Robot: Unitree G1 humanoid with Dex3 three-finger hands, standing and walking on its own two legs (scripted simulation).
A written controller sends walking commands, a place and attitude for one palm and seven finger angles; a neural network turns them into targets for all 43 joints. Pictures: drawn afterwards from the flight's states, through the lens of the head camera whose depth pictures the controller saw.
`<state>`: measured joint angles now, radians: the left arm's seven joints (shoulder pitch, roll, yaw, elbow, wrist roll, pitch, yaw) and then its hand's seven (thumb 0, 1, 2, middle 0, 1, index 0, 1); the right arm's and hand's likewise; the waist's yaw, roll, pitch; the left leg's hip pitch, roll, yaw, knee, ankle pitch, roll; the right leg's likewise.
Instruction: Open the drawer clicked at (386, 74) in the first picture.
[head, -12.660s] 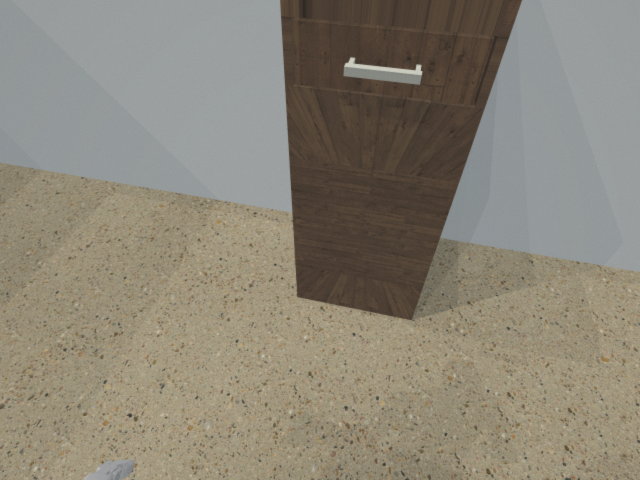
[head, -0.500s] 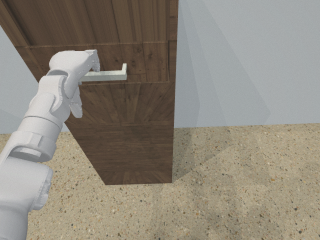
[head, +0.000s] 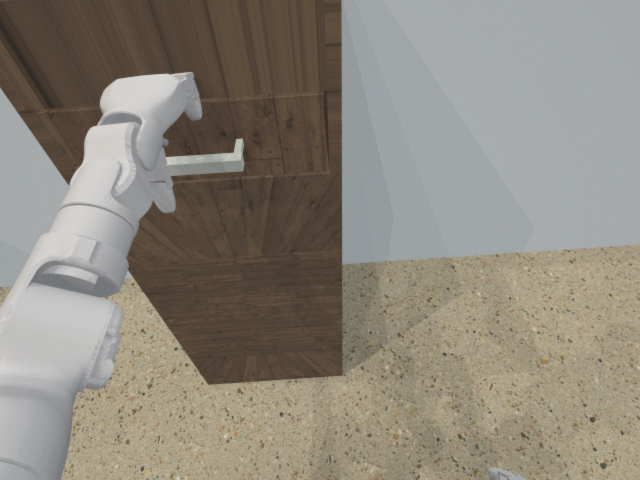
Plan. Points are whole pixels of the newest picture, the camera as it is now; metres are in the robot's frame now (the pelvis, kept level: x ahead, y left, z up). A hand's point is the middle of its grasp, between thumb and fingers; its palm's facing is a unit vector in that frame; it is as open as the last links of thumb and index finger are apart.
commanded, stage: move the hooked fingers above the handle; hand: left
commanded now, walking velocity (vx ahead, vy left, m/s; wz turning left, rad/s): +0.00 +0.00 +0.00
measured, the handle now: (191, 156) +0.52 +0.18 +0.14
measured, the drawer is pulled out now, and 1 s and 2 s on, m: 0.00 0.00 0.00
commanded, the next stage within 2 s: none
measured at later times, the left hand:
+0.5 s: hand (171, 125) +0.48 +0.18 +0.22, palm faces +0.08 -0.05 -1.00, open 13.3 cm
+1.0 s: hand (167, 130) +0.48 +0.18 +0.22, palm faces +0.14 -0.05 -0.99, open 13.7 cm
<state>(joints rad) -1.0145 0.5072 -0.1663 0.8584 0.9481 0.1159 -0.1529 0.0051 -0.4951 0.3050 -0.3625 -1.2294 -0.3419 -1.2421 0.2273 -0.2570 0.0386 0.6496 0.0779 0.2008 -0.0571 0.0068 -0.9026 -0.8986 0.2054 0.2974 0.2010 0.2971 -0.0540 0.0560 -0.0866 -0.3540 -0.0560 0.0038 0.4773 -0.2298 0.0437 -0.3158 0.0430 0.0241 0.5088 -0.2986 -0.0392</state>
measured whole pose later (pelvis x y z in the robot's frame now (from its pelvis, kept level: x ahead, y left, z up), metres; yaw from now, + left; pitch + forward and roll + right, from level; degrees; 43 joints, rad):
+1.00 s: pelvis +0.00 +0.01 +0.00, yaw +0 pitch +7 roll +0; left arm -1.03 0.48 -0.19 0.83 0.91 0.12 -0.01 0.01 -0.50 0.30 -0.35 -1.23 -0.34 -1.21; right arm 0.23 -0.27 0.01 0.71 0.07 0.16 -0.04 0.01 -0.90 -0.90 0.20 0.30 0.20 0.30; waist -0.04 0.06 -0.08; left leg -0.37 -0.06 0.00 0.48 -0.22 0.05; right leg -0.33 0.04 0.02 0.50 -0.29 -0.03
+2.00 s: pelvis +0.00 +0.01 +0.00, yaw +1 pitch +6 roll +0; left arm -0.87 0.51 -0.21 0.65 0.91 -0.02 -0.11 0.00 -0.49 0.31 -0.33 -1.21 -0.28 -1.18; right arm 0.26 -0.27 -0.02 0.64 0.06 0.17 -0.05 0.01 -0.90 -0.90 0.20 0.30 0.20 0.30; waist -0.02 0.05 -0.06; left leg -0.38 -0.07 -0.01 0.53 -0.25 0.06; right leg -0.32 0.03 0.00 0.53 -0.31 -0.03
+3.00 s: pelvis +0.00 +0.01 +0.00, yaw +1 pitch +6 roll +0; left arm -0.96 0.50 -0.21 0.80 0.92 0.08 -0.20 0.00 -0.50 0.30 -0.32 -1.20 -0.31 -1.22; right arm 0.24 -0.27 0.00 0.66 0.07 0.19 -0.04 0.01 -0.90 -0.90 0.20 0.30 0.20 0.30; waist -0.04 0.04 -0.09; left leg -0.38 -0.07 -0.01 0.52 -0.25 0.06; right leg -0.32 0.03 0.01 0.52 -0.31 -0.03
